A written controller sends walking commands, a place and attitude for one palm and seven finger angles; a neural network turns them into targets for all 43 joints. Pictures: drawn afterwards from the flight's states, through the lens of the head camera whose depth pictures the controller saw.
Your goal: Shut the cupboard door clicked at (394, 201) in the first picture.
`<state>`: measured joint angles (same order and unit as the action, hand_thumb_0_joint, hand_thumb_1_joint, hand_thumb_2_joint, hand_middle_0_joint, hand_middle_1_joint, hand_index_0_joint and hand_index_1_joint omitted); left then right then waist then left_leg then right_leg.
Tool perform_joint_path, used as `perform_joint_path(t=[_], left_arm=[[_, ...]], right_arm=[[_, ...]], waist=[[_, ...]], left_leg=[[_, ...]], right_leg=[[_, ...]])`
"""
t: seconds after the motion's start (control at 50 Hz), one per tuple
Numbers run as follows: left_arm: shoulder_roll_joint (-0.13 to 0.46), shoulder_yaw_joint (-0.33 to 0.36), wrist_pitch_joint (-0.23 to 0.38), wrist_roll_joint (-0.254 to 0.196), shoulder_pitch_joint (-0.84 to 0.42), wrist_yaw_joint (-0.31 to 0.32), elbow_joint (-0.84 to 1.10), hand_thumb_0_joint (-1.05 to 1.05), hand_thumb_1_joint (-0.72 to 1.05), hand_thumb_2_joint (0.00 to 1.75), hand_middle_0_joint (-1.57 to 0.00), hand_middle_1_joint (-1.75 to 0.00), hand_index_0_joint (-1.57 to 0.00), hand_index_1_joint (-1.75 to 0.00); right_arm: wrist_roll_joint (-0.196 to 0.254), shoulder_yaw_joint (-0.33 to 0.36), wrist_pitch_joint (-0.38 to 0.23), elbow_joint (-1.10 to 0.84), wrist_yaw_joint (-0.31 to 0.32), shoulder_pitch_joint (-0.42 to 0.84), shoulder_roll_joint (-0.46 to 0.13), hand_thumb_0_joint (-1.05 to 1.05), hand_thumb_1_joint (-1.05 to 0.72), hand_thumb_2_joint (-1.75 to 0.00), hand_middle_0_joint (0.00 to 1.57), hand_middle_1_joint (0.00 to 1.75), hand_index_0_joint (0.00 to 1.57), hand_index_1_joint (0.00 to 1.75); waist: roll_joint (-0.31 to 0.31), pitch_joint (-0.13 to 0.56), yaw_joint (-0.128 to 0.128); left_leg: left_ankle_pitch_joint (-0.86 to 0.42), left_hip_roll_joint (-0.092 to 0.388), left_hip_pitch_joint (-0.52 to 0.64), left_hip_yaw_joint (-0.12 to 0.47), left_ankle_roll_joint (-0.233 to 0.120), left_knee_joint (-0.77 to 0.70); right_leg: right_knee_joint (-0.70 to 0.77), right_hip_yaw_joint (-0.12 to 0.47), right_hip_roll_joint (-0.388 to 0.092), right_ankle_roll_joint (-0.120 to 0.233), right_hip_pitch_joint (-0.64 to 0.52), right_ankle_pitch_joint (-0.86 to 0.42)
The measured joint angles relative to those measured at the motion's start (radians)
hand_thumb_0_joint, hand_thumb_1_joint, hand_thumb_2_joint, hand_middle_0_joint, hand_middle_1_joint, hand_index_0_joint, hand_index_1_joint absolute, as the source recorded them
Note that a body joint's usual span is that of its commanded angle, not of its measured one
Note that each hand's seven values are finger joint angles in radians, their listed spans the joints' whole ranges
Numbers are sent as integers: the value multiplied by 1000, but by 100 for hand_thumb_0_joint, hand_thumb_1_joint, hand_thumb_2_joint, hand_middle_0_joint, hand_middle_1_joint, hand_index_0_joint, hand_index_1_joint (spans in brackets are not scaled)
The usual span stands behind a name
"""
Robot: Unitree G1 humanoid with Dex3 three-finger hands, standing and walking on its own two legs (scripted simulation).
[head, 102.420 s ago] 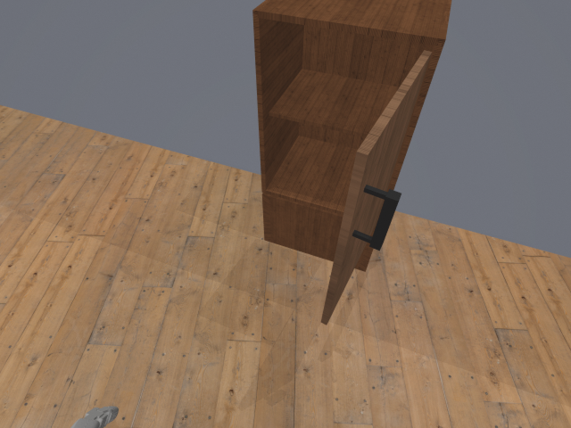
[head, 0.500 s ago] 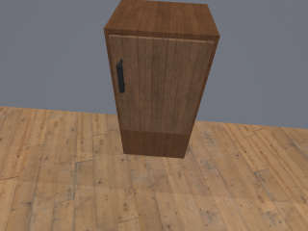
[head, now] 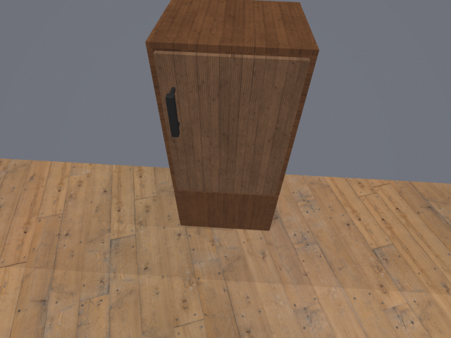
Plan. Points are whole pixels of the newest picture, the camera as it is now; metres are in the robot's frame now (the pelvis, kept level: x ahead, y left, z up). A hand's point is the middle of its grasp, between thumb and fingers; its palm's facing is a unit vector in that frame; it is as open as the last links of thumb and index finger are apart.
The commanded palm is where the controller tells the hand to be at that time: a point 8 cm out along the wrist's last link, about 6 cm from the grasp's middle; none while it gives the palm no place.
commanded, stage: look to check the result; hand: left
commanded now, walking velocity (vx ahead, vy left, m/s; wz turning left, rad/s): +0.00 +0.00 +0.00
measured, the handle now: (174, 112) +0.73 +0.20 -0.02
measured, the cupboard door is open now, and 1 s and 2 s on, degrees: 0 0 0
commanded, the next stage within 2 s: stand and wait in 0.20 s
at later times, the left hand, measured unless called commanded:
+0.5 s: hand out of the picture +0.02 +0.19 -0.17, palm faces +0.02 -0.98 -0.22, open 7.4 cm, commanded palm none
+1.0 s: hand out of the picture +0.04 +0.19 -0.17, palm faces +0.02 -0.97 -0.25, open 7.4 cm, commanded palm none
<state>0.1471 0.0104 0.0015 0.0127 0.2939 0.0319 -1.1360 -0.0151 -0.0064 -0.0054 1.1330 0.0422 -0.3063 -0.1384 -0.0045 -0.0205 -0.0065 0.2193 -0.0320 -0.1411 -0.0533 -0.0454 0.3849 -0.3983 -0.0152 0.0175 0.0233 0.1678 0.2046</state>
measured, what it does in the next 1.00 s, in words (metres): stands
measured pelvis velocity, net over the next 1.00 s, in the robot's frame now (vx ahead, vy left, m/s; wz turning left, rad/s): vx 0.02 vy -0.01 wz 0.01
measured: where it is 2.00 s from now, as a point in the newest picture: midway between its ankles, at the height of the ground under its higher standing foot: outside the picture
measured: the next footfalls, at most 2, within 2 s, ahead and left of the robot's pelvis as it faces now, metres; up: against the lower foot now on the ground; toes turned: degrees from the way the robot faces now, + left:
none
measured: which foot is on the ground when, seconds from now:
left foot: down 0.00-1.00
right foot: down 0.00-1.00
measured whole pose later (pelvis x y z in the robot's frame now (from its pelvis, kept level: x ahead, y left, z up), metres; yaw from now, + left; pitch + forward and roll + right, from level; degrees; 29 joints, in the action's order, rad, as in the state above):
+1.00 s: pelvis +0.02 -0.01 +0.00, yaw +1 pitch -2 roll +0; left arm 0.23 0.01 0.01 0.01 0.21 0.02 -1.13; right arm -0.02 0.00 -0.01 1.13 0.03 -0.20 -0.24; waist -0.01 -0.04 0.00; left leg 0.21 -0.02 -0.08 -0.03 -0.03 0.32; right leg -0.33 -0.03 0.03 0.04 0.10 0.20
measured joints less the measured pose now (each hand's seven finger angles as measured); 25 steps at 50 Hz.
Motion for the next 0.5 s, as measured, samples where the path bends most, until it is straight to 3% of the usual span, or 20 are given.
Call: perform_joint_path(t=[0.5], left_arm=[[49, 3, 4, 0, -49, -9, 0, 0, 91, 90, -20, -30, -20, -30]], right_arm=[[-1, 4, -2, -3, -5, 66, -65, 1, -91, -90, 20, 30, 20, 30]], waist=[[-2, -16, 2]], left_leg=[[-5, 4, 34, 7, 6, -36]], right_leg=[[38, -5, 5, 5, -36, -4]])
